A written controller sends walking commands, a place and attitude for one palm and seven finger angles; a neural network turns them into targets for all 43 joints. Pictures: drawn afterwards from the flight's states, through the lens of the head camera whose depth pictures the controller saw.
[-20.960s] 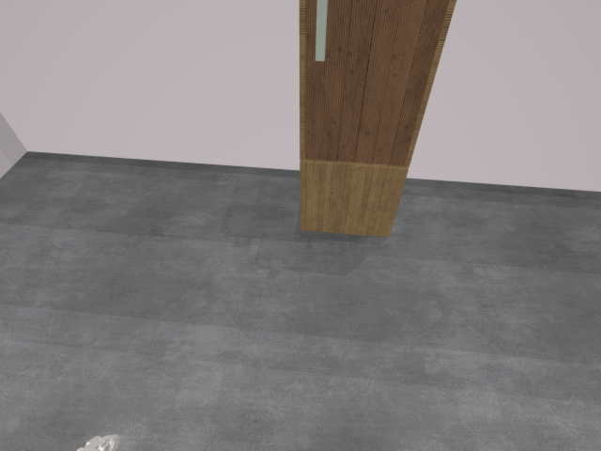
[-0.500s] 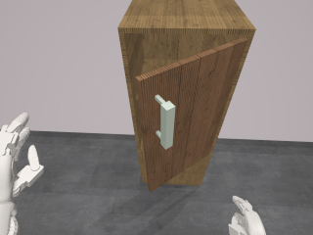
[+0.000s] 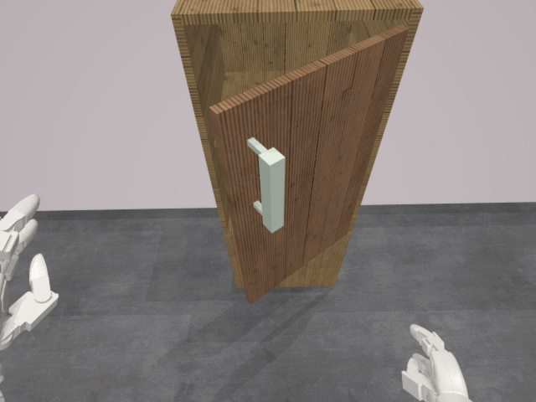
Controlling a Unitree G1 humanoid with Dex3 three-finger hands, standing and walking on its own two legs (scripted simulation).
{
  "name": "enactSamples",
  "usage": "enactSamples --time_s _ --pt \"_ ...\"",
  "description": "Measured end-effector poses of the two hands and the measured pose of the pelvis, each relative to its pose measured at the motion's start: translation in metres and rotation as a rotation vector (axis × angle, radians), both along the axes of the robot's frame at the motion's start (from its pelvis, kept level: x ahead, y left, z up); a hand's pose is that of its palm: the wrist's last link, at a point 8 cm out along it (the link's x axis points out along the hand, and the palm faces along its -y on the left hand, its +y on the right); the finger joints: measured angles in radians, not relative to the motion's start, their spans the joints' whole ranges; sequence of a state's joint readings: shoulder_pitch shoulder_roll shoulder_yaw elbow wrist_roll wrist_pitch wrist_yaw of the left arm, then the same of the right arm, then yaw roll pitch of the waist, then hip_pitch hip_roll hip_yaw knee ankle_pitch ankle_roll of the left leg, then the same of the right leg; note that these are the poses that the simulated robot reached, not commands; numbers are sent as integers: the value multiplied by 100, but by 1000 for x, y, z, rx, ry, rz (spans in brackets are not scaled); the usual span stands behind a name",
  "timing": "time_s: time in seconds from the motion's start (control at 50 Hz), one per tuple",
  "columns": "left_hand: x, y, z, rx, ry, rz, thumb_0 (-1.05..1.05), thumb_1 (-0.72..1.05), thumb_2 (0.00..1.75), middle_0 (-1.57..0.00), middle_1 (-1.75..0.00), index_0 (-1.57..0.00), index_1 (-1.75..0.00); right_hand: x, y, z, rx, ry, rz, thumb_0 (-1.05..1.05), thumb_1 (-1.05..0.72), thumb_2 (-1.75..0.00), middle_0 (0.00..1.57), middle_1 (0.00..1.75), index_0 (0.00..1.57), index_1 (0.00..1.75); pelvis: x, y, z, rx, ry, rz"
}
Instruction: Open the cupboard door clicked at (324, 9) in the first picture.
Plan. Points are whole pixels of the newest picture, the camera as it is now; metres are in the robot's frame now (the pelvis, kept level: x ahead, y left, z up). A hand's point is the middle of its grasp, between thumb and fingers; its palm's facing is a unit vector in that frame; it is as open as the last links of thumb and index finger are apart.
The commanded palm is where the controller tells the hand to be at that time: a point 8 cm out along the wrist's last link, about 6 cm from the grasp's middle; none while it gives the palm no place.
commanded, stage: step back with the hand held close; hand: left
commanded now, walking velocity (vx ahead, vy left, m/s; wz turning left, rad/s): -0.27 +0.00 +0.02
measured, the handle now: (264, 186) +0.40 +0.04 +0.11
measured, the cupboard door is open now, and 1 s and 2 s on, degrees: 37 37 37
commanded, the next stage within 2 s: stop stepping back and stand still in 0.82 s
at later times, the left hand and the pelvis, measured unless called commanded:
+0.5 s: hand out of the picture +0.09 +0.28 +0.16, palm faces +0.48 -0.73 -0.49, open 7.4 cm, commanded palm +0.03 +0.32 +0.17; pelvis -0.10 +0.01 -0.02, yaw +3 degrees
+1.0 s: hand out of the picture -0.02 +0.28 +0.17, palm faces +0.43 -0.80 -0.42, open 7.4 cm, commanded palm -0.07 +0.32 +0.17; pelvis -0.22 +0.02 -0.02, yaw -1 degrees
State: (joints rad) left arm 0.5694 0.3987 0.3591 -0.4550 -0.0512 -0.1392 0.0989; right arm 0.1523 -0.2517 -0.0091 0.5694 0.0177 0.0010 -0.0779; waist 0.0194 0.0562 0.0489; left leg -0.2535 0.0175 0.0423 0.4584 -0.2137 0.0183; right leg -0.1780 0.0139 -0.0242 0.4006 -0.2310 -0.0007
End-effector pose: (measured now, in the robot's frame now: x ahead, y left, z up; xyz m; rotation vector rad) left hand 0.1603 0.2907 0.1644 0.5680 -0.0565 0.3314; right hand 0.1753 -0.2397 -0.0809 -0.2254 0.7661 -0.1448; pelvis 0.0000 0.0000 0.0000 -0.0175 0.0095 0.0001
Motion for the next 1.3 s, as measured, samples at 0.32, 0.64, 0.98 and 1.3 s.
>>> enactSamples --time_s 0.32,0.64,0.98,1.3 --pt "-64 22 9 69 -139 -13 1 89 89 -21 -31 -21 -30 -71 19 2 -30 -29 3 1 -91 -90 20 30 21 30 -62 15 -12 -12 -14 8" --pt "-135 30 8 49 -303 10 1 88 89 -21 -31 -21 -30 -137 28 -15 -64 -5 45 2 -91 -90 21 30 21 30 -124 23 -27 -21 -47 52" --pt "-222 23 19 34 -314 -49 1 88 90 -21 -31 -21 -30 -211 49 -9 -2 -44 107 1 -91 -90 20 30 21 30 -219 20 -20 -15 15 -22" --pt "-285 20 20 47 -156 -123 1 89 89 -21 -31 -21 -30 -347 29 16 -30 -51 -56 1 -91 -90 20 30 21 30 -293 26 0 1 -17 -34"
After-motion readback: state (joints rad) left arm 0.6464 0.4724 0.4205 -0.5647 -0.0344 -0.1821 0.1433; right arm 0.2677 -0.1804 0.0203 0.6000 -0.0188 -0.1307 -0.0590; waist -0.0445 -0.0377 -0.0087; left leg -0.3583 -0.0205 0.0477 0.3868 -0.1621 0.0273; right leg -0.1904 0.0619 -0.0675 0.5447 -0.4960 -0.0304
